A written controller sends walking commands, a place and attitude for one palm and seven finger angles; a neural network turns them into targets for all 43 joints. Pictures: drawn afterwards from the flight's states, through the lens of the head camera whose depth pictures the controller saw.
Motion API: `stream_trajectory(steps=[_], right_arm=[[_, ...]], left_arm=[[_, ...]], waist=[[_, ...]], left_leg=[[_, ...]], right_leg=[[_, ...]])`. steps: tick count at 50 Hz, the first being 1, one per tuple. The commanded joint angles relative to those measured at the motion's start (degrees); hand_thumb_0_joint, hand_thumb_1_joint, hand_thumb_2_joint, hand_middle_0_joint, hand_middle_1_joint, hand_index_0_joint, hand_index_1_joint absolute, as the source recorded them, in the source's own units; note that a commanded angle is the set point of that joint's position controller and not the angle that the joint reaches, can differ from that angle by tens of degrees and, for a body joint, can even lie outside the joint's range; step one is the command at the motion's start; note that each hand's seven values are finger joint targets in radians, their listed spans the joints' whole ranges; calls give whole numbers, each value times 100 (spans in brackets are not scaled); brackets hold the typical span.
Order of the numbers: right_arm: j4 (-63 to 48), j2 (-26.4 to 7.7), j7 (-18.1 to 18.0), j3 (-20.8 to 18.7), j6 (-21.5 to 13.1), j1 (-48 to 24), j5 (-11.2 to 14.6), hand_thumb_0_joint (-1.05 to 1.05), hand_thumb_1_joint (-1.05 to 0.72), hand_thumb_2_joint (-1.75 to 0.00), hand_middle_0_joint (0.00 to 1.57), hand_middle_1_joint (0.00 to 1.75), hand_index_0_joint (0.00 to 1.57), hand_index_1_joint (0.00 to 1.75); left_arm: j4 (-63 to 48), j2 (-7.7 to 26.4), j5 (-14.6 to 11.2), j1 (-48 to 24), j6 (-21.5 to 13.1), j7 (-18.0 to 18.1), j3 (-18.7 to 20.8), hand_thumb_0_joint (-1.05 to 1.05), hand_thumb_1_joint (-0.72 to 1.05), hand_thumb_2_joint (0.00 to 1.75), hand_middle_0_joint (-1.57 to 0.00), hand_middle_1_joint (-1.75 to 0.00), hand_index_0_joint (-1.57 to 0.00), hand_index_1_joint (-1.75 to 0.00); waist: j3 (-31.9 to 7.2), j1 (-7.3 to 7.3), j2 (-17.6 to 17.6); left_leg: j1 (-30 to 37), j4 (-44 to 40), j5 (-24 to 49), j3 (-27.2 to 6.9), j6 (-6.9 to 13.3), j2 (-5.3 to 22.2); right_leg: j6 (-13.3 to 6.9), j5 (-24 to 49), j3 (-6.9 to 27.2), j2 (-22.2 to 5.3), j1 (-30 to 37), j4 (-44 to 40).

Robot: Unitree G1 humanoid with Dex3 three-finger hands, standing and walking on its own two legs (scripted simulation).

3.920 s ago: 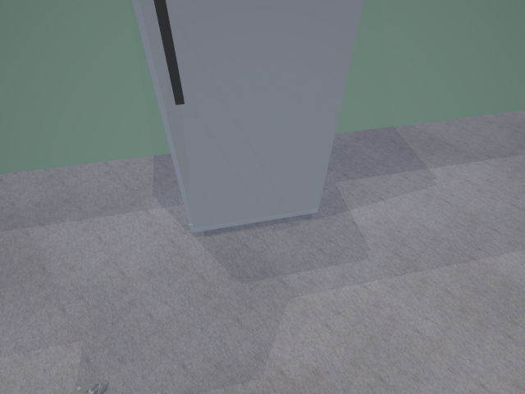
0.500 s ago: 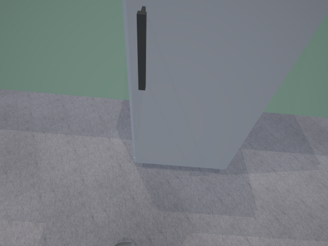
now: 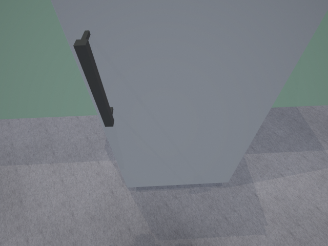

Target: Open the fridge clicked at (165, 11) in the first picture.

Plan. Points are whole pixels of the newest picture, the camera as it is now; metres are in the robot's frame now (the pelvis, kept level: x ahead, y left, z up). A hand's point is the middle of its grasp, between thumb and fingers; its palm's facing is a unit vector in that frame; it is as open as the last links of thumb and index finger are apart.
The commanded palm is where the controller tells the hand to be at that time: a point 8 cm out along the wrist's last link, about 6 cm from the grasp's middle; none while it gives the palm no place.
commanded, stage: come to a stop and stand still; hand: left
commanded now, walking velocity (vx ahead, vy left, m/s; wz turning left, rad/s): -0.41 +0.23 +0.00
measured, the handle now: (99, 85) +0.49 +0.19 +0.13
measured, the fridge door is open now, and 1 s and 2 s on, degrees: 0 0 0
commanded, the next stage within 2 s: look again from close up in 1.50 s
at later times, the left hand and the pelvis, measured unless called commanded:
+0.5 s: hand out of the picture +0.01 +0.26 -0.18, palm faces +0.13 -0.97 -0.20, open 7.4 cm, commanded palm none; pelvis -0.03 +0.06 +0.00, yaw +2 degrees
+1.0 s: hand out of the picture -0.03 +0.20 -0.15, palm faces +0.02 -0.98 -0.21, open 7.4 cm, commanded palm none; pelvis -0.06 +0.02 +0.02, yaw +0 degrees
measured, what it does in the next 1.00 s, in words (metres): steps on the spot: left foot, then right foot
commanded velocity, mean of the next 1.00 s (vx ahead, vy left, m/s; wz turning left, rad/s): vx -0.02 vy -0.05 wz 0.00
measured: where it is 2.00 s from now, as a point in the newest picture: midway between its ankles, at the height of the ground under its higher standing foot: outside the picture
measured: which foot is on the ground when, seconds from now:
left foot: up 0.00-0.40, down 0.42-1.00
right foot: down 0.00-0.42, up 0.44-0.94, down 0.96-1.00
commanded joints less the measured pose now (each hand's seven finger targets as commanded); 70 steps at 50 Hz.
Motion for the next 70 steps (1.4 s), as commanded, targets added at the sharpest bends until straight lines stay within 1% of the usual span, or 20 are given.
stream_trajectory(steps=[1, 10, 16, 18, 19, 20, 21, 22, 23, 29, 35, 40, 44, 47, 49, 50, 51, 57, 66, 70], right_arm=[[-340, -247, -92, -62, 29, 172, 143, 0, -90, -90, 20, 30, 20, 30], [-731, -446, 32, -260, 504, -603, 20, 0, -90, -90, 20, 30, 20, 30], [-1047, -469, 89, -232, 369, -875, 50, 0, -90, -90, 20, 30, 20, 30], [-1028, -506, 78, -217, 272, -576, 49, 0, -90, -90, 20, 30, 20, 30], [-944, -530, 82, -195, 211, -326, 55, 0, -90, -90, 20, 30, 20, 30], [-937, -901, 66, -242, 133, -259, 34, 0, -90, -90, 20, 30, 20, 30], [-1116, -1403, 39, -316, 84, -459, -20, 0, -90, -90, 20, 30, 20, 30], [-1285, -1534, 6, -278, 138, -943, -68, 0, -90, -90, 20, 30, 20, 30], [-1358, -1388, -63, -217, 118, -1313, -97, 0, -90, -90, 20, 30, 20, 30], [-1191, -1122, -183, -173, 58, -1034, -6, 0, -90, -90, 20, 30, 20, 30], [-873, -1067, -221, -238, 23, -289, -23, 0, -90, -90, 20, 30, 20, 30], [-677, -1120, -179, -261, 68, -139, -52, 0, -90, -90, 20, 30, 20, 30], [-536, -1106, -113, -261, 103, -268, -56, 0, -90, -90, 20, 30, 20, 30], [-399, -769, -76, -210, 124, -239, 23, 0, -90, -90, 20, 30, 20, 30], [-467, -193, -17, -13, 147, -323, 64, 0, -90, -90, 20, 30, 20, 30], [-493, -204, 18, -2, 157, -374, 21, 0, -90, -90, 20, 30, 20, 30], [-441, -243, 19, -24, 205, -396, -31, 0, -90, -90, 20, 30, 20, 30], [-87, -177, -63, 79, 127, 25, 8, 0, -90, -90, 20, 30, 20, 30], [-32, -325, -155, 69, 88, -270, 60, 0, -90, -90, 20, 30, 20, 30], [-35, -311, -162, 75, 114, -397, 65, 0, -90, -90, 20, 30, 20, 30]], left_arm=[[72, 1063, -33, 1028, -37, 216, 133, 0, 90, 90, -20, -30, -20, -30], [-425, 973, -3, 284, 250, 381, 250, 0, 90, 90, -20, -30, -20, -30], [-689, 1113, 100, 48, 327, 317, 290, 0, 90, 90, -20, -30, -20, -30], [-681, 1112, 81, 30, 356, 280, 286, 0, 90, 90, -20, -30, -20, -30], [-664, 1002, 46, 12, 389, 271, 248, 0, 90, 90, -20, -30, -20, -30], [-702, 704, -17, 243, 437, 243, 163, 0, 90, 90, -20, -30, -20, -30], [-743, 325, -71, 417, 479, 233, 88, 0, 90, 90, -20, -30, -20, -30], [-719, 500, -45, 297, 524, 244, 107, 0, 90, 90, -20, -30, -20, -30], [-637, 570, -21, 373, 548, 187, 167, 0, 90, 90, -20, -30, -20, -30], [-166, 751, 33, 941, 537, 21, 241, 0, 90, 90, -20, -30, -20, -30], [-211, 598, 36, 873, 552, 18, 204, 0, 90, 90, -20, -30, -20, -30], [-177, 381, 4, 740, 553, 8, 82, 0, 90, 90, -20, -30, -20, -30], [38, 195, -53, 1042, 453, 63, -19, 0, 90, 90, -20, -30, -20, -30], [300, 317, -54, 1542, 353, 153, -11, 0, 90, 90, -20, -30, -20, -30], [212, 812, -49, 1157, 264, 236, 7, 0, 90, 90, -20, -30, -20, -30], [96, 811, -44, 899, 270, 236, -17, 0, 90, 90, -20, -30, -20, -30], [108, 705, -54, 819, 213, 246, -12, 0, 90, 90, -20, -30, -20, -30], [268, 292, -136, 939, 116, 251, -152, 0, 90, 90, -20, -30, -20, -30], [422, 335, -129, 1195, 142, 274, -124, 0, 90, 90, -20, -30, -20, -30], [465, 270, -107, 1199, 159, 279, -140, 0, 90, 90, -20, -30, -20, -30]], waist=[[-813, 369, -1158], [-644, 297, -882], [-623, 277, -1416], [-734, 106, -1319], [-788, -17, -964], [-746, -26, 328], [-365, 11, 2021], [-8, 67, 1647], [202, 216, 1124], [-39, 241, 625], [-361, -3, 704], [-259, -103, 993], [-297, 69, 1019], [-317, 295, 322], [144, 206, -1138], [275, 175, -1020], [507, 218, -1661], [299, 85, -432], [-220, 190, -71], [23, 170, -118]], left_leg=[[-1376, 1995, -805, -596, -6, -34], [-2036, 3007, 271, -890, -226, -265], [-1326, 1358, 206, -655, -147, -240], [-673, 280, 800, -465, -96, -317], [-107, -633, 1414, -485, -71, -271], [116, -1414, 1302, -1175, -3, 236], [-726, -2382, 1269, -2865, 324, 1510], [-1755, -2757, 364, -3127, 708, 1822], [-1921, -2985, -255, -2877, 792, 1673], [-585, -2631, 556, -1771, 489, 1038], [241, -2599, 925, -1984, 743, 1264], [-116, -2714, 416, -2041, 875, 1225], [-563, -2566, 504, -1862, 762, 961], [-1290, -1956, 469, -1200, 266, 404], [-1591, -894, 502, -562, 6, -126], [-1369, -648, 497, -602, 44, -113], [-1412, -386, 654, -647, 65, -71], [-836, -791, 1803, -676, 18, 41], [-217, -1081, 2611, -660, 18, 200], [-192, -1180, 2361, -672, 20, 196]], right_leg=[[-1003, 5303, 1606, -2000, 1784, -1015], [-870, 3687, 849, -1693, 1043, -1209], [-783, 1677, 953, -1515, 618, -1284], [-554, 611, 900, -1283, 375, -1092], [-313, -112, 771, -1055, 98, -721], [-25, -990, 517, -563, -356, 85], [368, -2298, 261, 167, -781, 1036], [312, -2215, 917, 114, -403, 1607], [305, -1726, 1111, 24, -392, 1932], [425, -634, 1177, 276, -1054, 2878], [466, -950, 1104, 174, -1029, 2174], [355, -1558, 763, 162, -318, 1024], [227, -1422, 466, 346, 643, -295], [145, -366, 620, 100, 1879, -1736], [-310, -1863, 1924, -1171, 1022, -2709], [-424, -2262, 1955, -1246, 487, -2806], [-405, -2191, 1912, -1017, 219, -2841], [-362, 529, 1155, -600, 784, -1808], [-10, 1583, 1013, -280, 1275, -1501], [-28, 1080, 1014, -270, 1069, -1638]])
